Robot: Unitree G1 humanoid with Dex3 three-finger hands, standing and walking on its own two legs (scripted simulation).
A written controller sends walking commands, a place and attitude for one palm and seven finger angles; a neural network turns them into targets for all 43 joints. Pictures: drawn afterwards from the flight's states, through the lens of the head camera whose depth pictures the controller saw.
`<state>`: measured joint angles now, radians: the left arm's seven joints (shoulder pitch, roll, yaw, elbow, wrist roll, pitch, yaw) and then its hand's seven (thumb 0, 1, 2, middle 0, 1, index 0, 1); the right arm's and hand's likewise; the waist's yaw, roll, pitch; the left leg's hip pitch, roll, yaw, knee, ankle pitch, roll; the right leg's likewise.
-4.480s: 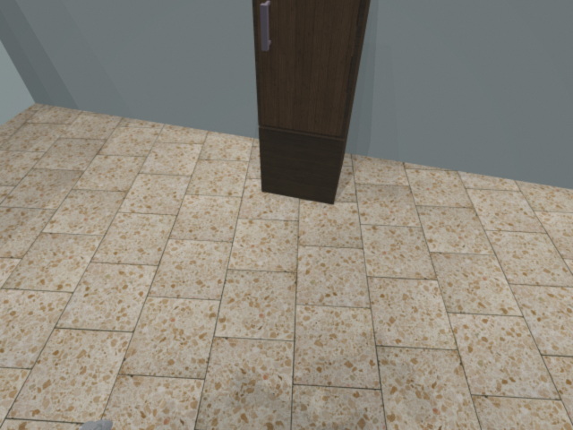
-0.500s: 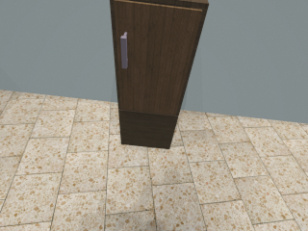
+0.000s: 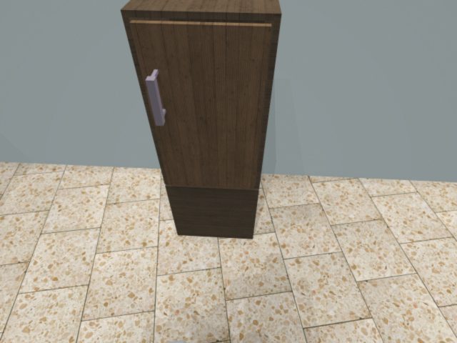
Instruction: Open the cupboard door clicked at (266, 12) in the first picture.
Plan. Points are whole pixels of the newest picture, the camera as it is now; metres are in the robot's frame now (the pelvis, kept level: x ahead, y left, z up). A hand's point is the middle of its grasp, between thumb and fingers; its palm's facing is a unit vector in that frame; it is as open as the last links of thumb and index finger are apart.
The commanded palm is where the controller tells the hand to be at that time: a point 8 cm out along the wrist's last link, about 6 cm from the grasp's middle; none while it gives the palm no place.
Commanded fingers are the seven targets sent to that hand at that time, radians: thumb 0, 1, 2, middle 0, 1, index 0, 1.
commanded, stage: take the last steps up to it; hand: left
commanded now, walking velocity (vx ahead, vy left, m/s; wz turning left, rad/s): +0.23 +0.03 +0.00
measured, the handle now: (157, 98) +0.72 +0.22 +0.06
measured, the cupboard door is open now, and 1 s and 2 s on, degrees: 0 0 0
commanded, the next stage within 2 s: come to a stop and stand still in 0.24 s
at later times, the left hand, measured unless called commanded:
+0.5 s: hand out of the picture +0.15 +0.21 -0.18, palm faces +0.03 -0.99 -0.17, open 7.4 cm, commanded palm none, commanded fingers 0.00 0.90 0.90 -0.20 -0.30 -0.20 -0.30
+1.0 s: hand (125, 335) +0.19 +0.23 -0.18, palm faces +0.07 -0.98 -0.21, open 7.4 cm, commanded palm none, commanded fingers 0.00 0.90 0.90 -0.20 -0.30 -0.20 -0.30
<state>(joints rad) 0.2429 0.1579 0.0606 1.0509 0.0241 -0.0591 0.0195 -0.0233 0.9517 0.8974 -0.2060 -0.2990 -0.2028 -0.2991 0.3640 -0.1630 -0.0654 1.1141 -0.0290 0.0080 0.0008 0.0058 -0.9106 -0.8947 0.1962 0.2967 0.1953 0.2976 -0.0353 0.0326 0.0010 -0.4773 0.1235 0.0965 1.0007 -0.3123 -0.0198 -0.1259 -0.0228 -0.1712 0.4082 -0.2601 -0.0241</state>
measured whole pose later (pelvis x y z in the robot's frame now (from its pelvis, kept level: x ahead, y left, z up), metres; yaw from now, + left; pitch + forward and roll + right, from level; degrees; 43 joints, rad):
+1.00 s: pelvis +0.12 +0.04 -0.01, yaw +1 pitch +0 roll +0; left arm 0.16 0.18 0.05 1.02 0.02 0.03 0.03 0.01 0.91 0.90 -0.21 -0.30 -0.20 -0.30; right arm 0.22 -0.17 -0.05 1.04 -0.01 0.02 -0.02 0.00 -0.91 -0.89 0.20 0.30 0.20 0.30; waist 0.00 -0.01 0.06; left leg -0.19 0.03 0.05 0.52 -0.31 -0.02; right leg -0.34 -0.07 -0.10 0.55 -0.20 0.01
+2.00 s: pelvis +0.11 +0.04 +0.00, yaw +0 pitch -1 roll +1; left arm 0.28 0.14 0.00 1.10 0.01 -0.02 0.03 0.01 0.91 0.90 -0.20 -0.30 -0.20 -0.30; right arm 0.34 -0.14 0.02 1.08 -0.02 -0.02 -0.02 0.01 -0.92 -0.89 0.20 0.30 0.20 0.30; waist -0.01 0.04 0.00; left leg -0.17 0.01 0.07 0.48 -0.29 0.00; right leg -0.24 -0.05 -0.05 0.52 -0.26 0.01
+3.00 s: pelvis +0.16 +0.04 -0.01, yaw -1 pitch +2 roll +1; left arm 0.21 0.17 0.04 1.02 0.02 0.00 0.05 0.01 0.91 0.90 -0.20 -0.30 -0.20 -0.30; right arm 0.25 -0.15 -0.03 1.06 -0.01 0.00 -0.05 0.01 -0.92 -0.89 0.20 0.30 0.20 0.30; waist -0.01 0.01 0.05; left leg -0.18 0.03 0.09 0.54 -0.38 -0.01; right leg -0.27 -0.03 -0.08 0.59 -0.35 -0.02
